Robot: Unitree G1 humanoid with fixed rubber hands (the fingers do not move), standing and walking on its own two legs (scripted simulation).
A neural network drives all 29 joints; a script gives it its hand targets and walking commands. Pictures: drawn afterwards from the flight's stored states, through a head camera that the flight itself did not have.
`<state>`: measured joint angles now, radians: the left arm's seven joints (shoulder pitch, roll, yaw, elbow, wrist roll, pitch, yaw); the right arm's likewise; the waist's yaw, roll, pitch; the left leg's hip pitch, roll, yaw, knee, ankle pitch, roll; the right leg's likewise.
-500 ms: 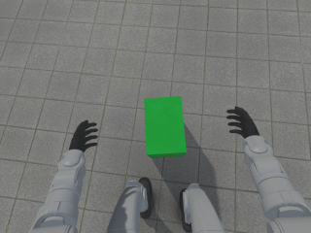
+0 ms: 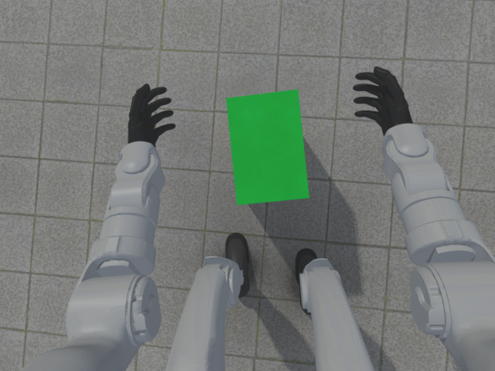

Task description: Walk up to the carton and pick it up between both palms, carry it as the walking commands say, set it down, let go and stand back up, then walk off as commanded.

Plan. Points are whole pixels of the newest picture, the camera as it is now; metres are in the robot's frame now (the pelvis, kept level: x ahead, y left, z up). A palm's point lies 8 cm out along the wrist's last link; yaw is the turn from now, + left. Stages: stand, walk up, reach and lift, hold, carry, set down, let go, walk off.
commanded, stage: reach and lift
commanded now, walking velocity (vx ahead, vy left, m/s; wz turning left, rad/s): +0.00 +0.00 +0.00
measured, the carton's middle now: (267, 154) +0.46 -0.01 -0.54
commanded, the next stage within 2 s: none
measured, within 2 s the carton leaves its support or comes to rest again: neither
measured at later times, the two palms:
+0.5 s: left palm (173, 158) +0.43 +0.18 -0.28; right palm (350, 141) +0.45 -0.17 -0.28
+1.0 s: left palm (197, 164) +0.43 +0.17 -0.41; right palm (332, 149) +0.45 -0.16 -0.42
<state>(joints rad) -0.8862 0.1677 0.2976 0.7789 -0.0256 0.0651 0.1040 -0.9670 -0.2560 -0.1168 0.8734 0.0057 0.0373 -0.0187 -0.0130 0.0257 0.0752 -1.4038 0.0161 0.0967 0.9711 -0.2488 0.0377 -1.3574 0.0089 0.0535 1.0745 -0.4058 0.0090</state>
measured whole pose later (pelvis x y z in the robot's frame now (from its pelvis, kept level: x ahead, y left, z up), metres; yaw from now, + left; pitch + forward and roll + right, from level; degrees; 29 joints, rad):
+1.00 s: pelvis -0.08 +0.00 -0.23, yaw +2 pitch +39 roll +4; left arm -1.34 0.23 0.24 1.04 -0.08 0.08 0.19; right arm -1.42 -0.31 -0.12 1.11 0.05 0.08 -0.13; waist -0.01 0.01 0.32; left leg -2.13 0.01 0.09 1.83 -0.37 0.04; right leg -2.08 0.02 0.08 1.99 -0.58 0.03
